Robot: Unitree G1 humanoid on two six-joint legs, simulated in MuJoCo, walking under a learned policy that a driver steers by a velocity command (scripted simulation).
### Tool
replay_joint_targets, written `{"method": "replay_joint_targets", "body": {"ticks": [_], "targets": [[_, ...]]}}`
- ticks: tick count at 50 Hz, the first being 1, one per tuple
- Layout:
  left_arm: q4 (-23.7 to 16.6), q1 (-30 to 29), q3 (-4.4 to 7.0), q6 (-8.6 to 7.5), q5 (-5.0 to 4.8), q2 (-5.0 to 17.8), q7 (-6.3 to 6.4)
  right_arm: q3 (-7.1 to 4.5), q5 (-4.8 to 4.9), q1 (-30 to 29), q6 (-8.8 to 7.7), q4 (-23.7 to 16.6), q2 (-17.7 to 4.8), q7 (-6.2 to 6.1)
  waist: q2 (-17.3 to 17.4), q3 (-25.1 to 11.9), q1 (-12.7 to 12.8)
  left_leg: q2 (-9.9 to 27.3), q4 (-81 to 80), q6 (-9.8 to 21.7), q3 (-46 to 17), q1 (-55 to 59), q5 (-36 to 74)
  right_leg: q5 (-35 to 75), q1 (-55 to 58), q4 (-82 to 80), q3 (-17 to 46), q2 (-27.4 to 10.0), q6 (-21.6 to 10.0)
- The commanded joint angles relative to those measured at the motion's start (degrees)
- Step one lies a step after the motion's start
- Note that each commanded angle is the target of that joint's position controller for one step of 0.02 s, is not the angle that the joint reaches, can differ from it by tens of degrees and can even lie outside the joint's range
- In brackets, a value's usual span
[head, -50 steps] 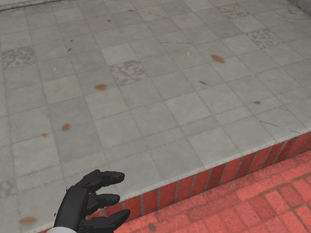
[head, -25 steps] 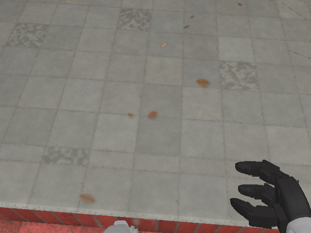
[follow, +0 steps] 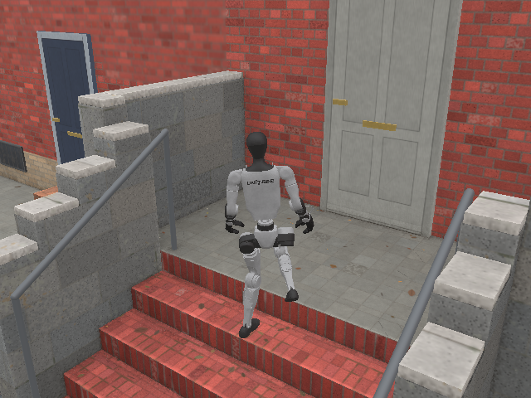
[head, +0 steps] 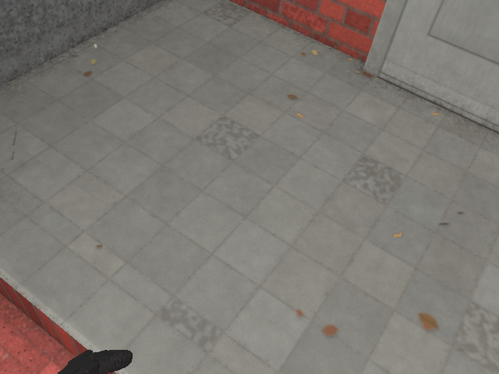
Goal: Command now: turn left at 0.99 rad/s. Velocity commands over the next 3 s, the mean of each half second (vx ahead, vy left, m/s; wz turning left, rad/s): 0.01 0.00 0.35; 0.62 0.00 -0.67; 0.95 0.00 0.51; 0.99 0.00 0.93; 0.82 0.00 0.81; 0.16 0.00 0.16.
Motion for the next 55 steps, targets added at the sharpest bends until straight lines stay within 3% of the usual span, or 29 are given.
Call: {"method": "replay_joint_targets", "body": {"ticks": [1, 7, 8, 10, 11, 12, 13, 15, 17, 21, 23, 25, 26, 28, 29, 30, 31, 32, 35, 40, 42, 45, 47, 49, 50, 51, 52, 54, 55], "targets": [[-8.5, -6.4, 0.38, -1.41, 0.15, 2.5, -0.19, -2.98, 0.78, 2.0, -0.45, -3.4, -9.3, -1.34, 11.5, -6.2, -1.1, 16.8, -4.8, 13.2, -17.1, 19.5, 32.7, -3.9, -12.2, 1.1, 3.6, -1.9, 0.1], [-11.9, -4.3, 0.37, -0.37, 1.44, 3.1, -0.29, -4.96, 3.41, -1.3, 0.58, -3.7, -13.6, -2.34, 9.6, -7.7, 1.0, 16.0, -2.8, 7.9, -18.7, 13.7, 39.7, -11.5, -4.2, -10.6, 6.2, -5.1, -0.8], [-13.1, -3.6, -1.01, -0.59, 2.16, -0.5, -0.5, -5.4, 5.31, -4.1, 1.69, -3.8, -13.6, -2.39, 10.4, -8.9, 4.1, 14.7, -3.9, 4.1, -18.0, 8.7, 34.5, -15.8, 3.6, -33.9, 7.0, -7.9, -3.1], [-7.5, 3.5, 0.81, -1.04, 1.14, -0.2, -2.15, -5.71, 7.22, -1.4, 2.99, -1.0, -13.6, -0.19, 13.2, -11.7, 5.7, 10.6, -9.5, 2.5, -7.0, -2.1, 22.2, -13.1, 30.5, -56.2, -8.1, -4.4, -4.7], [-6.6, 4.5, 2.67, -1.75, 1.84, 4.6, -2.62, -5.4, 7.86, 3.0, 2.81, 0.3, -9.9, 1.21, -2.4, -15.0, 4.1, 2.8, 1.9, -1.2, -0.6, -5.2, 14.7, -3.6, 39.6, -63.3, 5.0, -8.4, -9.0], [-4.6, 5.6, 4.9, -1.18, 4.07, 13.6, -0.83, -4.19, 4.68, -2.6, 2.22, -3.6, -5.6, 3.43, -36.8, -13.1, 4.7, -4.0, 21.7, -5.0, 10.1, -16.7, -14.7, 10.5, 33.9, -80.0, 35.5, -21.4, -18.4], [-4.7, 8.4, 4.17, -1.05, 4.64, 11.5, -0.43, -4.13, 2.35, -5.0, 0.63, -1.2, -7.6, 4.5, -34.7, -9.6, 8.3, -3.8, 41.0, -6.0, 6.5, -11.1, -29.0, 15.8, 23.3, -84.5, 44.6, -20.7, -20.3], [-3.0, 2.9, 2.38, -1.13, 0.95, 3.7, 0.0, -2.07, 0.37, -1.4, 0.87, 0.6, -4.5, 4.49, -18.4, -1.2, 2.3, -1.5, 53.3, -6.0, 12.6, -15.6, -29.8, 12.9, 17.0, -74.8, 33.4, -16.0, -17.5], [-2.0, -0.3, 1.68, -1.26, -0.38, 0.9, 1.11, -1.73, -2.38, 2.4, 1.17, 2.8, -5.3, 4.8, -3.5, 1.2, -0.3, 4.7, 47.5, -4.5, 19.5, -11.5, -14.7, 6.4, 11.3, -62.5, 24.4, -12.6, -15.9], [-0.7, 3.4, 2.83, 0.93, -1.58, 3.4, 3.86, 0.01, -0.63, -5.9, 0.45, -0.9, -1.1, 5.35, -6.1, 0.8, 2.0, 6.7, 2.0, 0.1, 21.4, -4.6, -3.9, 16.9, 17.2, -59.3, 21.0, -8.3, -14.7], [0.2, 5.6, 3.58, 1.45, -1.52, 3.7, 4.77, -0.73, 0.33, -1.3, 1.28, 1.9, -2.3, 4.97, -8.1, -3.1, 2.6, 8.5, -16.2, 0.8, 21.2, 9.4, 16.5, 13.1, 15.1, -55.9, 20.8, -6.8, -13.5], [1.4, 8.5, 2.62, 1.34, -1.23, 1.6, 3.87, -0.61, 0.71, 3.1, 2.4, 5.1, -1.8, 4.77, -0.4, -3.0, 2.7, 11.1, -24.5, 1.2, 24.4, 25.0, 32.1, -9.9, 1.9, -45.6, 15.0, -2.7, -10.1], [2.3, 8.3, 2.09, 1.08, -1.32, -0.3, 2.51, -0.29, -0.42, 4.7, 1.84, 5.2, -1.1, 4.46, 6.5, -3.2, -0.5, 14.6, -18.9, 1.6, 23.5, 34.9, 28.1, -20.9, -11.3, -25.9, 8.5, 1.5, -8.5], [2.2, 10.2, 0.42, -1.34, -0.88, -5.7, -0.39, -0.35, -2.17, 9.6, -0.68, 7.1, -2.3, 3.85, 10.3, -6.1, -2.1, 24.4, 0.5, 1.4, 19.7, 39.9, 28.7, -17.0, -30.0, 10.5, 8.3, 1.8, -7.7], [2.0, 12.5, -0.23, -2.77, -1.17, -6.5, -1.61, -0.79, -1.62, 10.6, -1.63, 8.3, -4.4, 4.25, 11.8, -7.8, 0.2, 28.3, 0.9, 1.7, 17.6, 39.9, 24.0, -12.7, -36.4, 20.2, 8.3, -0.2, -6.7], [-3.1, 11.6, -2.21, -3.04, -3.19, -6.7, -2.14, -3.83, -0.88, 7.9, -3.01, 8.7, -15.9, 4.06, 27.4, -9.4, 3.1, 44.3, -16.0, 12.8, -2.3, 32.5, -19.2, -6.4, -39.4, 20.5, 3.8, -10.9, -2.6], [-2.0, 8.1, -0.28, -1.95, -3.18, -1.0, -1.24, -1.96, -0.63, -0.1, -3.06, 6.5, -9.0, 3.4, 19.3, -4.8, 3.2, 37.6, -20.2, 12.8, 0.2, 28.4, -30.7, -4.2, -42.5, 26.1, 0.2, -9.1, 0.4], [-2.7, 1.0, 0.54, -0.92, -2.95, 0.4, -1.41, -0.75, -1.88, 1.6, -3.06, 7.7, -4.3, 3.32, 14.7, 2.3, 1.3, 34.3, -19.4, 10.9, 4.6, 17.1, -28.5, 2.8, -39.3, 29.9, -0.2, -9.3, 0.9], [-5.3, -6.1, -1.78, -0.93, -1.09, -5.1, -2.27, 0.47, -2.97, 8.9, -3.39, 13.2, -0.1, 4.15, 9.0, 7.3, -0.8, 26.7, -18.8, 6.0, 17.3, 9.2, -18.7, 12.0, -37.9, 22.7, 0.0, -10.0, -2.7], [-9.3, -11.3, -4.29, -0.57, -1.92, -7.9, -4.12, 0.0, -1.36, 14.4, -5.22, 21.0, -2.8, 2.94, 10.1, 8.0, 1.2, 27.5, -31.6, 7.8, 25.6, 11.3, -14.7, 6.5, -35.6, 8.8, -3.9, -14.9, -6.7], [-9.3, -11.9, -4.42, -0.76, -1.9, -7.4, -5.2, -0.35, -1.82, 14.9, -5.69, 22.3, -4.3, 3.22, 6.5, 7.5, 0.8, 28.3, -34.1, 7.7, 29.7, 15.7, -6.9, 5.0, -32.7, 2.7, -7.4, -16.5, -8.8], [-11.7, -15.8, -5.78, -1.79, -1.68, -8.2, -6.6, -0.16, -1.4, 12.2, -5.81, 22.4, -5.5, 3.76, 4.1, 4.6, 2.5, 26.6, -35.2, 6.8, 40.2, 9.4, 27.9, -0.4, -6.3, -20.2, -14.8, -15.3, -13.5], [-11.5, -15.6, -3.7, -2.25, -0.94, -4.0, -6.08, -1.14, -0.65, 17.7, -5.93, 24.2, -10.9, 4.26, 11.4, -2.5, 4.1, 28.5, -25.1, 10.7, 39.3, 12.9, 85.6, -15.1, 13.0, -30.0, -22.7, -6.3, -15.0], [-8.0, 2.2, 1.84, -2.02, -2.52, 6.8, -5.08, -1.59, -2.81, 14.4, -6.21, 22.0, -14.7, 4.81, 20.1, -12.5, 14.6, 29.5, -1.7, 12.0, 35.1, 14.3, 114.4, -13.8, 36.5, -49.4, -14.5, -0.2, -17.9], [-1.9, 18.6, 4.89, -2.28, -0.38, 14.8, -5.02, -1.4, -1.14, 10.6, -7.42, 17.2, -12.6, 4.58, 5.1, -19.0, 19.5, 22.9, 23.0, 8.8, 31.7, -10.0, 85.9, -16.0, 59.4, -63.7, 15.7, -11.2, -23.8], [3.8, 28.1, 5.84, -2.62, -1.1, 18.8, -4.13, -0.63, -1.9, 7.6, -9.73, 15.9, -7.5, 6.68, -17.3, -28.5, 16.2, 7.0, 43.3, 8.1, 17.8, -21.3, 1.9, -29.5, 69.3, -90.2, 45.3, -21.3, -23.5], [4.8, 25.8, 3.91, -4.02, -0.16, 12.4, -3.99, -2.94, 1.88, 3.3, -10.63, 15.4, -8.4, 8.63, -5.9, -23.3, 15.1, 3.8, 61.8, 8.2, 4.8, -30.6, 1.7, -33.4, 63.0, -95.5, 49.7, -27.3, -18.8], [10.2, 19.5, 2.33, -5.3, 0.07, 4.8, -6.12, -0.27, 2.25, -11.6, -10.33, 6.6, 1.7, 8.37, 1.0, -1.3, 9.1, 8.4, 74.3, 10.0, 12.7, -40.0, 4.4, -27.8, 40.4, -94.7, 35.2, -28.9, -14.9], [12.8, 15.6, 0.5, -5.69, 1.53, -2.6, -6.57, 0.49, 1.88, -8.9, -9.62, 5.9, 4.2, 8.3, 2.0, 4.0, 3.6, 11.0, 74.9, 10.7, 13.3, -39.4, 9.0, -16.7, 31.8, -92.1, 24.0, -26.5, -12.6]]}}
